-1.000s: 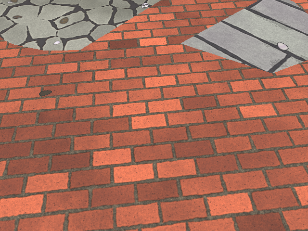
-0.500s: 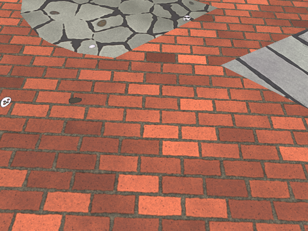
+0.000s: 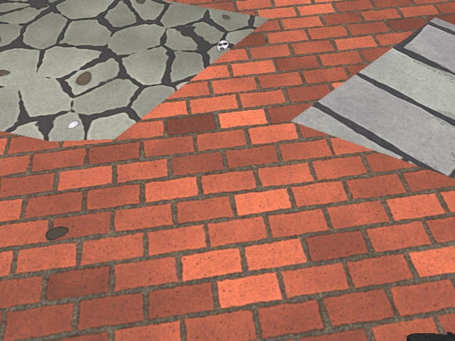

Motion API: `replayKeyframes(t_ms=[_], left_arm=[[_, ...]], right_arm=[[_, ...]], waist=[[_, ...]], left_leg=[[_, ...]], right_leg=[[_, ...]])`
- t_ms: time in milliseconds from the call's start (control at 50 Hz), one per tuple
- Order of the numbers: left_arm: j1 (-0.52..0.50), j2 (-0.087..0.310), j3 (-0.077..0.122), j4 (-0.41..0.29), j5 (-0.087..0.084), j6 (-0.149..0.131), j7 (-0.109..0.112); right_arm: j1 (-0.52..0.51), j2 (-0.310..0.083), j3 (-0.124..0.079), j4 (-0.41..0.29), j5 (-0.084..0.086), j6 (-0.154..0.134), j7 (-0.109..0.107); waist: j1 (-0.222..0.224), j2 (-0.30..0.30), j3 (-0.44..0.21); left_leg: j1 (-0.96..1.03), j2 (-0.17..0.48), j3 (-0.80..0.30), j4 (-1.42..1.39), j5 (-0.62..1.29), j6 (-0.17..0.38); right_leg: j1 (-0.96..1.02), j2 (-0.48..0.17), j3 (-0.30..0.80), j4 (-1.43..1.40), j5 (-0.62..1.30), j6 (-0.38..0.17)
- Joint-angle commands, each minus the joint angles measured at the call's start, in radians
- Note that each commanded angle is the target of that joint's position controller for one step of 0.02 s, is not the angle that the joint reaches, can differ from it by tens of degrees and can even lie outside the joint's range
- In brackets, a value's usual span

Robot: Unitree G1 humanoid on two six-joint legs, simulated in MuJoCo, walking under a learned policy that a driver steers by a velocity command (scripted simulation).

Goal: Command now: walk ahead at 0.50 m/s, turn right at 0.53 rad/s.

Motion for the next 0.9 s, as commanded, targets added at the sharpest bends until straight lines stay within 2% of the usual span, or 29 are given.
replayKeyframes(t_ms=[20, 60, 100, 140, 160, 180, 200, 220, 240, 260, 300, 320, 340, 380, 420, 500, 580, 640, 660, 680, 700, 720, 740, 760, 780, 800, 820, 840, 900], left_arm=[[-0.011, 0.178, 0.050, -0.061, -0.011, -0.008, 0.014], [0.015, 0.174, 0.050, -0.050, -0.018, 0.001, 0.018], [0.017, 0.167, 0.049, -0.049, -0.014, 0.007, 0.020], [0.008, 0.134, 0.041, -0.056, -0.005, 0.010, 0.017], [0.015, 0.070, 0.019, -0.069, 0.005, 0.006, 0.010], [0.132, -0.011, -0.005, -0.090, 0.003, -0.005, 0.008], [0.163, 0.057, -0.001, -0.102, -0.028, -0.010, 0.008], [0.084, 0.140, 0.021, -0.090, -0.031, -0.004, 0.013], [-0.002, 0.156, 0.029, -0.105, -0.016, 0.003, 0.015], [-0.042, 0.144, 0.030, -0.118, -0.004, 0.005, 0.014], [-0.057, 0.113, 0.032, -0.123, -0.005, 0.011, 0.003], [-0.038, 0.089, 0.029, -0.127, -0.012, 0.018, 0.001], [-0.045, 0.078, 0.028, -0.122, -0.010, 0.026, 0.003], [-0.087, 0.059, 0.020, -0.145, -0.005, 0.036, -0.001], [-0.126, 0.047, 0.016, -0.152, -0.003, 0.034, -0.007], [-0.237, 0.029, 0.006, -0.169, -0.004, 0.021, -0.032], [-0.332, 0.031, 0.004, -0.206, -0.010, 0.016, -0.054], [-0.286, 0.077, 0.028, -0.214, -0.002, 0.023, -0.060], [-0.190, 0.111, 0.048, -0.193, -0.001, 0.027, -0.056], [-0.018, 0.161, 0.079, -0.147, -0.005, 0.032, -0.045], [0.124, 0.225, 0.100, -0.113, -0.007, 0.042, -0.021], [0.066, 0.301, 0.096, -0.135, -0.014, 0.027, -0.018], [0.098, 0.198, 0.069, -0.133, -0.001, 0.019, -0.020], [0.059, 0.160, 0.056, -0.121, 0.007, 0.007, -0.021], [-0.006, 0.132, 0.043, -0.112, 0.006, -0.003, -0.023], [-0.063, 0.085, 0.028, -0.110, 0.012, -0.012, -0.022], [-0.080, 0.079, 0.024, -0.109, 0.025, -0.023, -0.023], [-0.096, 0.087, 0.027, -0.098, 0.027, -0.031, -0.022], [-0.087, 0.098, 0.032, -0.057, 0.031, -0.056, -0.018]], right_arm=[[-0.067, -0.057, -0.014, -0.068, 0.014, -0.014, 0.004], [-0.086, -0.085, -0.025, -0.077, 0.028, -0.018, 0.009], [-0.065, -0.115, -0.043, -0.075, 0.033, -0.024, 0.012], [0.046, -0.138, -0.065, -0.051, 0.030, -0.030, 0.009], [0.162, -0.180, -0.080, -0.044, 0.013, -0.035, 0.002], [0.255, -0.263, -0.098, -0.035, -0.009, -0.024, -0.002], [0.299, -0.250, -0.103, -0.002, 0.009, -0.013, 0.010], [0.246, -0.163, -0.082, -0.024, 0.014, -0.012, 0.008], [0.200, -0.130, -0.070, -0.024, 0.011, -0.006, 0.005], [0.163, -0.108, -0.061, -0.021, 0.003, -0.003, 0.004], [0.151, -0.077, -0.054, -0.005, -0.001, -0.009, 0.003], [0.138, -0.082, -0.056, 0.009, 0.003, -0.011, 0.003], [0.137, -0.075, -0.057, 0.017, 0.010, -0.014, 0.003], [0.140, -0.102, -0.067, 0.038, 0.015, -0.018, 0.003], [0.147, -0.125, -0.076, 0.058, 0.010, -0.012, 0.000], [0.158, -0.148, -0.082, 0.092, 0.019, 0.000, -0.007], [0.198, -0.177, -0.092, 0.131, 0.036, 0.017, -0.007], [0.190, -0.218, -0.105, 0.138, 0.050, 0.035, -0.014], [0.182, -0.231, -0.108, 0.137, 0.054, 0.043, -0.017], [0.167, -0.220, -0.103, 0.130, 0.057, 0.046, -0.022], [0.207, -0.146, -0.073, 0.118, 0.024, 0.039, -0.020], [0.288, -0.040, -0.028, 0.069, 0.012, 0.011, -0.004], [0.199, -0.148, -0.053, 0.082, 0.054, -0.020, 0.012], [0.114, -0.164, -0.056, 0.057, 0.086, -0.029, 0.016], [0.095, -0.146, -0.052, 0.061, 0.073, -0.027, 0.009], [0.089, -0.141, -0.056, 0.078, 0.046, -0.017, 0.003], [0.129, -0.140, -0.057, 0.091, 0.042, -0.004, 0.008], [0.175, -0.120, -0.056, 0.104, 0.043, 0.011, 0.009], [0.142, -0.088, -0.050, 0.109, 0.047, 0.042, 0.003]], waist=[[0.013, -0.093, -0.047], [0.015, -0.112, -0.056], [-0.008, -0.133, -0.063], [-0.075, -0.140, -0.095], [-0.131, -0.072, -0.195], [-0.100, 0.195, -0.328], [-0.097, 0.333, -0.344], [-0.129, 0.170, -0.214], [-0.132, 0.091, -0.126], [-0.116, 0.058, -0.076], [-0.096, 0.085, -0.022], [-0.073, 0.116, -0.038], [-0.076, 0.087, -0.034], [-0.074, 0.077, -0.009], [-0.079, 0.053, -0.010], [-0.117, 0.028, 0.016], [-0.136, 0.027, 0.051], [-0.078, 0.069, -0.009], [-0.018, 0.074, -0.067], [0.076, 0.051, -0.153], [0.114, -0.093, -0.244], [0.000, -0.312, -0.383], [0.081, -0.157, -0.408], [0.078, -0.131, -0.258], [0.029, -0.046, -0.163], [-0.003, -0.043, -0.111], [-0.034, -0.092, -0.086], [-0.063, -0.106, -0.098], [-0.062, -0.060, -0.034]], left_leg=[[0.237, -0.090, 0.068, -0.187, 0.207, -0.020], [0.252, -0.095, 0.031, -0.259, 0.198, -0.011], [0.279, -0.091, 0.011, -0.291, 0.126, 0.016], [0.439, -0.087, 0.032, -0.336, 0.059, 0.066], [0.636, 0.032, -0.072, -0.339, -0.011, 0.124], [0.952, 0.263, -0.450, -0.403, -0.149, 0.252], [0.986, 0.353, -0.771, -0.500, -0.460, 0.325], [0.886, 0.296, -0.647, -0.529, -0.531, 0.284], [0.776, 0.247, -0.465, -0.523, -0.393, 0.246], [0.682, 0.201, -0.342, -0.533, -0.238, 0.233], [0.573, 0.138, -0.163, -0.569, -0.017, 0.211], [0.578, 0.140, -0.135, -0.591, -0.024, 0.227], [0.570, 0.128, -0.095, -0.614, -0.005, 0.229], [0.572, 0.163, -0.052, -0.641, 0.067, 0.259], [0.609, 0.164, 0.013, -0.644, 0.120, 0.256], [0.633, 0.143, 0.150, -0.652, 0.179, 0.227], [0.712, 0.168, 0.218, -0.627, 0.251, 0.205], [0.768, 0.171, 0.277, -0.460, 0.704, 0.177], [0.758, 0.159, 0.298, -0.318, 0.838, 0.165], [0.657, 0.125, 0.326, -0.106, 0.812, 0.134], [0.363, 0.081, 0.312, 0.202, 0.311, 0.099], [-0.020, -0.124, 0.191, 0.550, -0.452, 0.048], [-0.108, -0.080, 0.024, 0.611, -0.415, 0.063], [-0.146, -0.038, 0.039, 0.582, -0.347, 0.086], [-0.101, 0.016, 0.044, 0.487, -0.263, 0.090], [-0.045, 0.045, 0.040, 0.414, -0.208, 0.086], [0.034, 0.060, 0.029, 0.397, -0.176, 0.083], [0.070, 0.063, 0.028, 0.374, -0.154, 0.068], [0.030, 0.052, 0.014, 0.291, -0.058, 0.040]], right_leg=[[-0.171, -0.184, 0.145, -0.105, 0.117, -0.154], [-0.101, -0.210, 0.211, -0.052, 0.039, -0.133], [-0.035, -0.242, 0.280, 0.019, 0.001, -0.107], [-0.044, -0.214, 0.284, 0.138, 0.017, -0.065], [-0.111, -0.156, 0.222, 0.362, -0.036, -0.029], [-0.385, -0.016, 0.079, 0.709, -0.373, 0.040], [-0.595, -0.069, 0.052, 0.918, -0.405, 0.055], [-0.634, -0.117, 0.068, 0.992, -0.299, 0.065], [-0.624, -0.147, 0.031, 0.986, -0.216, 0.071], [-0.590, -0.174, 0.027, 0.945, -0.159, 0.073], [-0.511, -0.212, 0.021, 0.871, -0.112, 0.072], [-0.508, -0.212, 0.001, 0.848, -0.098, 0.078], [-0.508, -0.218, -0.004, 0.836, -0.083, 0.076], [-0.545, -0.231, -0.003, 0.757, -0.053, 0.092], [-0.569, -0.232, -0.011, 0.655, 0.022, 0.097], [-0.515, -0.219, -0.071, 0.440, 0.194, 0.080], [-0.485, -0.200, -0.128, 0.314, 0.164, 0.039], [-0.339, -0.121, -0.204, 0.279, 0.020, -0.022], [-0.211, -0.080, -0.226, 0.259, -0.005, -0.051], [0.039, -0.045, -0.221, 0.191, 0.064, -0.092], [0.371, -0.207, 0.034, 0.182, 0.079, -0.155], [0.636, -0.481, 0.641, 0.031, -0.111, -0.366], [0.601, -0.498, 0.646, -0.060, -0.190, -0.332], [0.474, -0.465, 0.477, -0.057, -0.130, -0.278], [0.309, -0.422, 0.344, -0.064, -0.022, -0.232], [0.198, -0.377, 0.245, -0.088, 0.068, -0.199], [0.104, -0.359, 0.178, -0.103, 0.217, -0.191], [0.068, -0.362, 0.149, -0.137, 0.221, -0.202], [0.007, -0.345, 0.016, -0.200, 0.289, -0.184]])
